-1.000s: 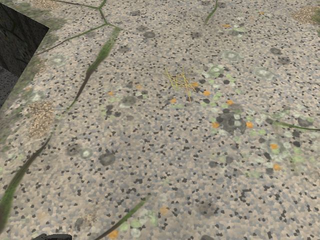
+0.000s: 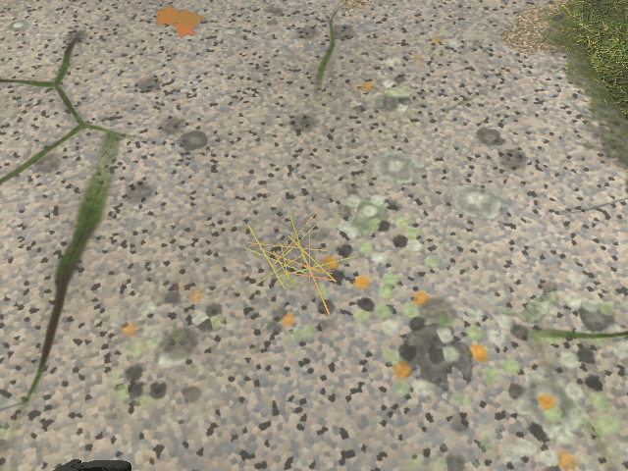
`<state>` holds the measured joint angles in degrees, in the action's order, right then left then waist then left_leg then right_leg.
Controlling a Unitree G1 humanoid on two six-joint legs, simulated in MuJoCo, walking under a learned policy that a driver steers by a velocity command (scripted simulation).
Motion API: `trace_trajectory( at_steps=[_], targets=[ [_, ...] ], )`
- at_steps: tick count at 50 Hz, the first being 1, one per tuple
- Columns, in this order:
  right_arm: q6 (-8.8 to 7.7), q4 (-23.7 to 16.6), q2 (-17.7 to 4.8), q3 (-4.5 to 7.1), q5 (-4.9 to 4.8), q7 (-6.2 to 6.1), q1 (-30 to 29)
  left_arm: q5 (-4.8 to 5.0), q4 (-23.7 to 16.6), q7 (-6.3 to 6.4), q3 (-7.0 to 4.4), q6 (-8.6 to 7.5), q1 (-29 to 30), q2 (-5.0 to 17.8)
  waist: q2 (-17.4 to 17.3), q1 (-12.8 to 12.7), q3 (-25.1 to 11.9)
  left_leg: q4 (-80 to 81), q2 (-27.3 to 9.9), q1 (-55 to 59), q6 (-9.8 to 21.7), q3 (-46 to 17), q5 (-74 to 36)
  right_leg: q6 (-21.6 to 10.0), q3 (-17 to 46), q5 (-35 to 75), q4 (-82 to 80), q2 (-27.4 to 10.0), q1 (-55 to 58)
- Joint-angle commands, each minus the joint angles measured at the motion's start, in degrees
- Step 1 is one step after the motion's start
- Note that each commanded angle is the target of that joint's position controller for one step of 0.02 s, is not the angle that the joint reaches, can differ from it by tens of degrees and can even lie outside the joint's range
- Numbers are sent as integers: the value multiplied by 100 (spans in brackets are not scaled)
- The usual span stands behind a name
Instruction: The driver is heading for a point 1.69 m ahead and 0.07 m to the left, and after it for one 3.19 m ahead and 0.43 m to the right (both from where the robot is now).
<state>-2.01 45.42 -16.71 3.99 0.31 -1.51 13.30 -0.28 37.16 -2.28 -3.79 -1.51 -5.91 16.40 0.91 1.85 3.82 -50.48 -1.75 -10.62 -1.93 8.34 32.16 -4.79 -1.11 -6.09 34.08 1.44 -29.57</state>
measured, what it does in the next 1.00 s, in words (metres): walks ahead: left foot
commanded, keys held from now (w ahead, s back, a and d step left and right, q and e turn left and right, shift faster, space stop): e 0.10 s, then no key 0.90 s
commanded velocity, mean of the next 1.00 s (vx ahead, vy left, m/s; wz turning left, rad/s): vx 0.04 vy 0.00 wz -0.19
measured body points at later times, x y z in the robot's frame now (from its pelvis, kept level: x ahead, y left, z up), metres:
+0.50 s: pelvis +0.08 +0.04 +0.02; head +0.09 +0.06 +0.47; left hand +0.27 +0.26 -0.09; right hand +0.15 -0.24 -0.09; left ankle +0.11 +0.16 -0.72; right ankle +0.12 -0.08 -0.72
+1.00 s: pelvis +0.11 +0.05 +0.02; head +0.12 +0.05 +0.47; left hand +0.27 +0.29 -0.11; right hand +0.18 -0.21 -0.11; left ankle +0.11 +0.16 -0.72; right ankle +0.12 -0.08 -0.72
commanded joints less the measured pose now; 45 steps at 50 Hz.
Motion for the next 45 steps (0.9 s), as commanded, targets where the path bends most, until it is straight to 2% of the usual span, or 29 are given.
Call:
trace_trajectory(
  at_steps=[1,2,3,4,6,7,9,11,14,16,18,19,20,21,22,23,25,27,30,34,38,45],
  targets=[
    [-138,-553,-813,78,-90,135,234,-25,-418,74,-376,-24,-1051,1256,411,-612,-2614,-3220,315,-2778,-97,-1502,475,-1904,3414,3186,-976,-2069,4198],
    [-102,-669,-771,67,-101,92,-118,87,-408,96,-314,-11,-726,1030,118,-479,-1898,-2806,135,-2964,-62,-1413,-51,-1561,2886,2331,-1125,-1766,3506],
    [-39,-627,-736,72,-18,13,-242,146,-429,136,-259,26,-501,857,-144,-340,-1423,-2379,-40,-2871,-90,-1400,-365,-1314,2584,1804,-1294,-1534,2778],
    [34,-656,-781,98,23,-34,-238,115,-457,176,-241,65,-335,812,-16,-173,-1189,-1999,-103,-2531,-100,-1426,-566,-1206,2411,1516,-1445,-1366,2129],
    [124,-592,-655,82,27,-47,-39,-15,-512,215,-251,107,-175,837,266,7,-1108,-1435,-17,-2004,-150,-1273,-729,-1105,2121,1612,-1560,-1159,1486],
    [139,-538,-570,55,30,-61,31,-36,-501,242,-258,107,-193,859,321,6,-1173,-1157,8,-1859,-199,-1210,-773,-1102,1970,1869,-1532,-1115,1379],
    [169,-510,-471,14,38,-91,-13,-22,-444,304,-272,127,-275,915,347,-56,-1338,-690,2,-1688,-280,-1189,-994,-1063,1836,1847,-1474,-1077,1342],
    [219,-515,-443,-6,9,-93,-122,-8,-428,349,-254,181,-223,892,457,-121,-1377,-317,-28,-1475,-305,-1189,-1311,-950,1788,991,-1526,-990,1202],
    [242,-583,-453,-6,-16,-73,-345,-43,-388,343,-205,243,-179,811,661,-250,-1136,235,-38,-1255,-264,-1157,-1424,-846,1933,-390,-1642,-942,998],
    [195,-611,-450,-7,-17,-38,-406,-60,-332,316,-160,268,-215,742,732,-316,-1011,699,-27,-1104,-196,-1117,-1331,-805,2091,-713,-1558,-990,1065],
    [122,-545,-345,-19,-7,27,-221,-33,-278,302,-75,293,-168,595,688,-162,-950,1751,43,-544,-40,-976,-1751,-629,2102,-807,-1315,-920,1024],
    [89,-512,-317,-27,41,64,-139,-16,-194,299,-18,291,-318,458,600,-106,-906,2442,32,-141,80,-968,-2178,-398,2012,-931,-1189,-758,931],
    [60,-556,-575,3,151,74,-108,-58,-118,297,31,260,-574,311,175,-216,-865,2773,-537,160,296,-1539,-2553,-55,1755,-1224,-783,-469,719],
    [68,-604,-993,79,208,52,-380,-82,-103,270,28,205,-963,230,-943,-673,-759,2908,-1222,14,788,-2282,-3007,269,987,-1670,-296,176,518],
    [65,-566,-672,18,230,71,-489,-106,-169,283,-7,170,-602,400,-1315,-498,-693,3236,-1408,-712,1126,-2604,-2318,450,732,-1580,-242,107,988],
    [33,-622,-447,-55,198,88,-715,-103,-168,290,-48,173,-381,502,-1139,-486,-576,3238,-1111,-878,960,-2381,-1809,491,746,-1142,-331,6,1349],
    [-20,-533,-493,-51,114,94,-534,-147,-118,302,-33,259,-173,372,-1043,-317,-527,3167,-709,-901,585,-1958,-1306,506,783,-596,-531,-13,1642],
    [-43,-456,-430,-89,112,75,-413,-124,-56,284,-14,298,-281,285,-929,-342,-402,3139,-553,-1019,446,-1757,-1044,441,875,-461,-667,-120,1812],
    [-30,-433,-397,-110,87,52,-250,-77,75,293,-37,249,-316,323,-427,-224,-254,2906,-345,-804,385,-1501,-1135,328,949,-515,-751,-162,1534],
    [-35,-384,-365,-119,49,37,-143,-69,227,318,-34,181,-349,253,-62,-145,-494,2625,-253,-477,427,-1361,-1863,384,1012,57,-735,-216,1629],
    [-23,-317,-288,-143,41,75,-152,-42,365,359,-46,188,-409,258,28,-144,-578,2544,-168,-387,418,-1263,-2158,377,1048,364,-684,-253,1780],
    [-18,-102,-253,-160,25,111,-162,-21,635,439,-61,228,-463,292,-43,-172,-530,2602,-102,-364,396,-1196,-2358,381,1068,612,-665,-287,1977]
  ],
)
Keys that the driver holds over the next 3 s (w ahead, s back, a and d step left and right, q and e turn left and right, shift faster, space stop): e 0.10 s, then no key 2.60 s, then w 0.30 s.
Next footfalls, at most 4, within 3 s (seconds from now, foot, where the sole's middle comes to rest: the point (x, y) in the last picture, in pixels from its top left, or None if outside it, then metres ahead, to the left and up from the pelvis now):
0.40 left None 0.15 0.16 -0.75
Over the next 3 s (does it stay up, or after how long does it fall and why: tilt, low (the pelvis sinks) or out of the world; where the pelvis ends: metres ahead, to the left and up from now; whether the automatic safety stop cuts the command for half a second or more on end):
stays up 0.18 0.02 0.02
